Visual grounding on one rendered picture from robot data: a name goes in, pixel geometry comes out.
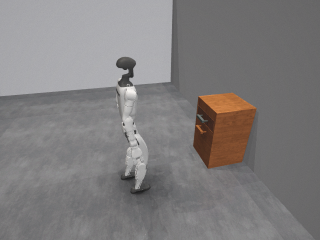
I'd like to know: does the right robot forearm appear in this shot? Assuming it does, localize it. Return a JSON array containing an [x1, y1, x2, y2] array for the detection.
[[124, 118, 138, 149]]

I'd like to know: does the robot right upper arm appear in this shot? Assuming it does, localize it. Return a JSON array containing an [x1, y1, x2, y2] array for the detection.
[[122, 88, 137, 124]]

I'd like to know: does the robot left upper arm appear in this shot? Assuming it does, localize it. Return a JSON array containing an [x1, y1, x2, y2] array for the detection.
[[115, 78, 121, 104]]

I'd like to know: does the drawer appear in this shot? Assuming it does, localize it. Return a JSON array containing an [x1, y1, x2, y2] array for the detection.
[[197, 106, 215, 132]]

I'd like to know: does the robot left shin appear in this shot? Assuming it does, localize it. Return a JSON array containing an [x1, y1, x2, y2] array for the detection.
[[125, 147, 134, 176]]

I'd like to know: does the handle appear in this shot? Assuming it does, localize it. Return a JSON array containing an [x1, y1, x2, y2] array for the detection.
[[196, 114, 208, 123], [195, 125, 203, 134]]

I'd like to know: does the cabinet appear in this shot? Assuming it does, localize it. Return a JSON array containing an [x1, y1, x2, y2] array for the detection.
[[193, 93, 257, 169]]

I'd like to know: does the robot right hand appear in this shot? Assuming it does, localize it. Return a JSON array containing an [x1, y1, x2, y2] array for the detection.
[[131, 147, 144, 166]]

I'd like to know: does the robot shin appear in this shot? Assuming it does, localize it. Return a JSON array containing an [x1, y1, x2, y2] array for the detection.
[[135, 163, 148, 189], [125, 147, 134, 176]]

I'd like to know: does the robot right shin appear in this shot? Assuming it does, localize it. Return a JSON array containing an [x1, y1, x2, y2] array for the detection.
[[135, 163, 148, 189]]

